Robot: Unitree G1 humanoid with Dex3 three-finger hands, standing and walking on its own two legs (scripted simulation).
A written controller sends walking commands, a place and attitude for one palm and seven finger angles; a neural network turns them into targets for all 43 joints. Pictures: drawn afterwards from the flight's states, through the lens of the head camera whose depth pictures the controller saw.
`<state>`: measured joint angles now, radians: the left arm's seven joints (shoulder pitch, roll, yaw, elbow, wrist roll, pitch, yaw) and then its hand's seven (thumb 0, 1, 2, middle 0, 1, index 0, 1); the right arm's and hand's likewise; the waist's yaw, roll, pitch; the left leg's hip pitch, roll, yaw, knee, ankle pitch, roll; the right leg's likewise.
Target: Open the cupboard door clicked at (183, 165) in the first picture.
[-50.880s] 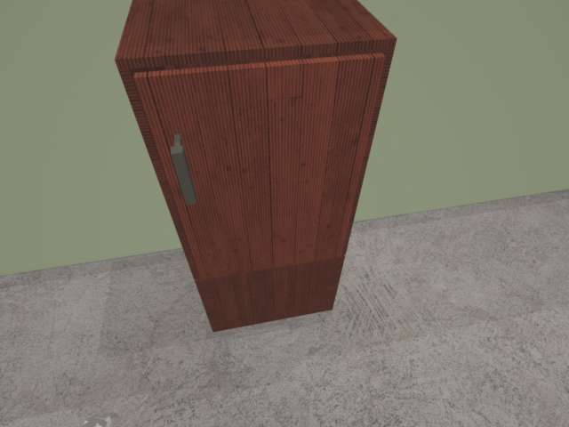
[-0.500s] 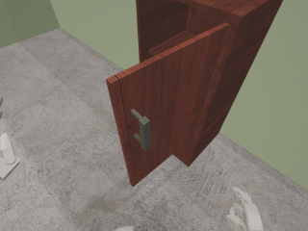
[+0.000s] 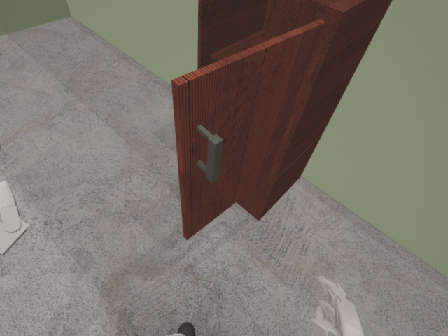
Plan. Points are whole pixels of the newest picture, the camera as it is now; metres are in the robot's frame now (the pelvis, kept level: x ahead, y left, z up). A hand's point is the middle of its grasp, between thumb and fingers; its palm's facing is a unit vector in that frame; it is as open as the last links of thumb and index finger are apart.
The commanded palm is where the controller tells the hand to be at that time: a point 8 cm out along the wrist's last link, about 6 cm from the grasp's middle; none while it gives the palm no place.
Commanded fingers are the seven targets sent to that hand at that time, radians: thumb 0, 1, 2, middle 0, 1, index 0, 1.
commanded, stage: stop stepping back and stand still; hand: left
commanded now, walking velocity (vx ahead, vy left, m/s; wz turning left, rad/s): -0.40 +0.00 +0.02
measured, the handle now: (207, 154) +0.45 +0.07 +0.04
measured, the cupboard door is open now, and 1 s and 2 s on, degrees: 85 85 85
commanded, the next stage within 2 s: let the arm hang, fingers relaxed in 1.08 s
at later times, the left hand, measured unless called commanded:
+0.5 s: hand (14, 320) +0.12 +0.23 +0.16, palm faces +0.40 -0.82 -0.42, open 7.5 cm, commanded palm +0.05 +0.28 +0.17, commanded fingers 0.00 0.90 0.90 -0.20 -0.30 -0.20 -0.30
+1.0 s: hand out of the picture +0.08 +0.25 +0.17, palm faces +0.44 -0.77 -0.47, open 7.5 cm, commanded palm +0.01 +0.29 +0.17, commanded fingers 0.00 0.90 0.90 -0.20 -0.30 -0.20 -0.30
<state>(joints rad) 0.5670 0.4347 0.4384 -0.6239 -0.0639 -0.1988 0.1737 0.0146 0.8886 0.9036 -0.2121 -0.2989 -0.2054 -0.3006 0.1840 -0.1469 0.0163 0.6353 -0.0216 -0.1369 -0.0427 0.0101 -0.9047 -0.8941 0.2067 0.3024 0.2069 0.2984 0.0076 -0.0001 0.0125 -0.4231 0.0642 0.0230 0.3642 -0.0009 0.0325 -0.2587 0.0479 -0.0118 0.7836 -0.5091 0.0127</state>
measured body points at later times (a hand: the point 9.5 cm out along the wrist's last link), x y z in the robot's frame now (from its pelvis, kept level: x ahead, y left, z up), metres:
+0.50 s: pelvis -0.10 -0.02 -0.01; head -0.11 -0.01 +0.44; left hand +0.09 +0.27 +0.18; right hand +0.06 -0.28 -0.08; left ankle -0.06 +0.07 -0.74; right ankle -0.12 -0.12 -0.73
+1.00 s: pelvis -0.13 -0.01 -0.01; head -0.12 +0.01 +0.44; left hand +0.05 +0.29 +0.19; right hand +0.02 -0.25 -0.09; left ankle -0.13 +0.12 -0.74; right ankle -0.11 -0.10 -0.73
